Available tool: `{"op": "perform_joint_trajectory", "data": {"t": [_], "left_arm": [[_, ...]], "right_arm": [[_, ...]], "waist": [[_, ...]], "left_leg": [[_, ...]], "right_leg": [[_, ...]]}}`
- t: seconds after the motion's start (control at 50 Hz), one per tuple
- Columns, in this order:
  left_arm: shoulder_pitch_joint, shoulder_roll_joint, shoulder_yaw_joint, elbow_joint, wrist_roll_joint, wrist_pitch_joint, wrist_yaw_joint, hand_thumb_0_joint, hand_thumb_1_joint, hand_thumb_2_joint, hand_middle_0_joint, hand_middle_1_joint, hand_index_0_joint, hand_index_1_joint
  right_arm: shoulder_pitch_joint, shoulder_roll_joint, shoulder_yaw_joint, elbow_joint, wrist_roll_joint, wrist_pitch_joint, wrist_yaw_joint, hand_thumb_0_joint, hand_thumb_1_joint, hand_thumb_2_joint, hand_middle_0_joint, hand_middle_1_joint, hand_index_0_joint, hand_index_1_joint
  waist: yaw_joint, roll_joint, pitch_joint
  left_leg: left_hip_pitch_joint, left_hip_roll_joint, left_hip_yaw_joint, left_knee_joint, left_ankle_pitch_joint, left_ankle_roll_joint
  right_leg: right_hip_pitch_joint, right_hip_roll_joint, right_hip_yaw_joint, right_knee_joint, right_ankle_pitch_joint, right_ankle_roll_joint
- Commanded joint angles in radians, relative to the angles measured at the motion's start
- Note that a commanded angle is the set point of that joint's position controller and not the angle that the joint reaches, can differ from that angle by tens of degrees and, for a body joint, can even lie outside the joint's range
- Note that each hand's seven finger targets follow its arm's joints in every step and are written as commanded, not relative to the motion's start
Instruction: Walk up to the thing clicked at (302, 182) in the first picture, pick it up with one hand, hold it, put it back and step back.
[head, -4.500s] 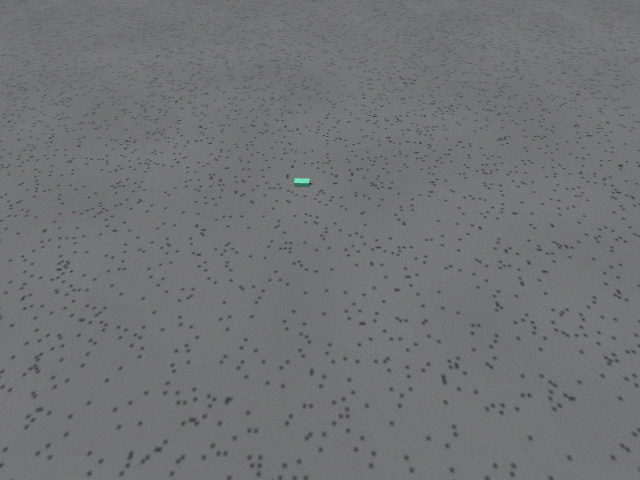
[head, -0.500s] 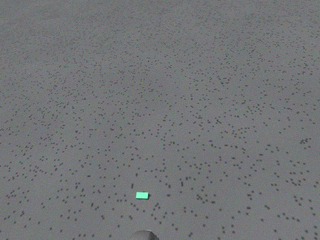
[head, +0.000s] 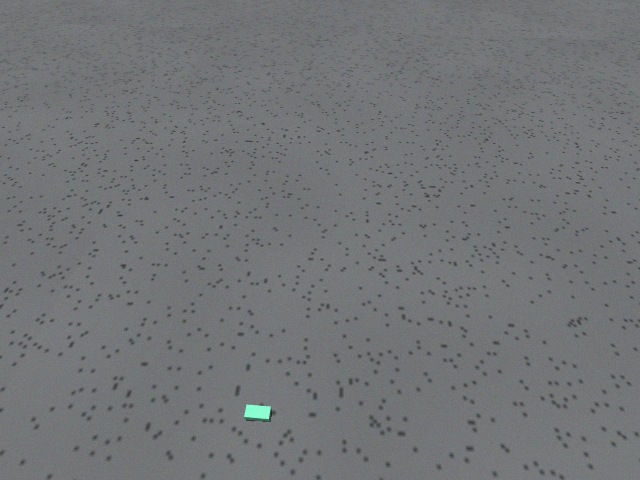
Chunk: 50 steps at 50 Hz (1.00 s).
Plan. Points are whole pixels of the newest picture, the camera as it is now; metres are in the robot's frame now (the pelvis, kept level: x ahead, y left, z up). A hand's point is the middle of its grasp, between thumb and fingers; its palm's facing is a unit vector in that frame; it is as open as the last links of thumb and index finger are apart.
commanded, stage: walk up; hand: left
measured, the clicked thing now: (258, 413) +0.43 +0.21 -0.76
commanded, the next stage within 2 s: stand in 1.06 s
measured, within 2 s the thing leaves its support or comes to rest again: neither
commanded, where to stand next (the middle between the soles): +0.06 -0.01 m, yaw -2 degrees
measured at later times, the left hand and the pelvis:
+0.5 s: hand out of the picture +0.10 +0.25 -0.14, palm faces -0.02 -0.94 -0.34, open 7.4 cm; pelvis +0.01 +0.00 +0.01, yaw +0 degrees
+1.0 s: hand out of the picture +0.10 +0.25 -0.14, palm faces -0.02 -0.94 -0.34, open 7.4 cm; pelvis +0.02 +0.00 +0.01, yaw +0 degrees
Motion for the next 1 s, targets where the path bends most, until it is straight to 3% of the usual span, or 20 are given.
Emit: {"op": "perform_joint_trajectory", "data": {"t": [0.0,0.04,0.18,0.4,0.52,0.98], "left_arm": [[-0.055,0.217,0.049,-0.027,-0.001,-0.033,0.021,0.0,0.9,0.9,-0.2,-0.3,-0.2,-0.3],[-0.068,0.212,0.048,-0.014,-0.003,-0.031,0.023,0.0,0.9,0.9,-0.2,-0.3,-0.2,-0.3],[-0.104,0.196,0.044,0.018,0.003,-0.024,0.022,0.0,0.9,0.9,-0.2,-0.3,-0.2,-0.3],[-0.127,0.197,0.053,0.035,0.009,-0.018,0.024,0.0,0.9,0.9,-0.2,-0.3,-0.2,-0.3],[-0.143,0.195,0.057,0.035,0.011,-0.012,0.022,0.0,0.9,0.9,-0.2,-0.3,-0.2,-0.3],[-0.133,0.184,0.06,0.031,0.014,-0.01,0.022,0.0,0.9,0.9,-0.2,-0.3,-0.2,-0.3]], "right_arm": [[-0.047,-0.222,-0.052,-0.035,0.012,-0.026,-0.02,0.0,-0.9,-0.9,0.2,0.3,0.2,0.3],[-0.057,-0.22,-0.053,-0.023,0.016,-0.023,-0.021,0.0,-0.9,-0.9,0.2,0.3,0.2,0.3],[-0.095,-0.212,-0.056,0.019,0.011,-0.011,-0.018,0.0,-0.9,-0.9,0.2,0.3,0.2,0.3],[-0.108,-0.205,-0.049,0.06,0.004,-0.013,-0.018,0.0,-0.9,-0.9,0.2,0.3,0.2,0.3],[-0.093,-0.208,-0.048,0.071,0.0,-0.013,-0.019,0.0,-0.9,-0.9,0.2,0.3,0.2,0.3],[-0.063,-0.209,-0.052,0.068,0.0,-0.013,-0.023,0.0,-0.9,-0.9,0.2,0.3,0.2,0.3]], "waist": [[-0.015,0.033,-0.117],[-0.016,0.011,-0.117],[-0.014,-0.026,-0.091],[-0.008,-0.002,-0.1],[-0.014,0.016,-0.075],[-0.022,-0.005,-0.101]], "left_leg": [[0.097,0.096,-0.1,-0.118,0.174,0.043],[0.119,0.099,-0.094,-0.125,0.208,0.044],[0.139,0.095,-0.094,-0.187,0.138,0.036],[0.136,0.095,-0.083,-0.234,0.152,0.025],[0.099,0.093,-0.093,-0.262,0.076,0.02],[0.14,0.093,-0.084,-0.238,0.145,0.026]], "right_leg": [[0.042,-0.095,0.099,-0.101,0.207,-0.051],[0.047,-0.099,0.094,-0.119,0.221,-0.047],[0.038,-0.104,0.096,-0.18,0.126,-0.04],[0.098,-0.105,0.087,-0.209,0.139,-0.034],[0.108,-0.101,0.086,-0.212,0.1,-0.037],[0.101,-0.097,0.084,-0.213,0.133,-0.036]]}}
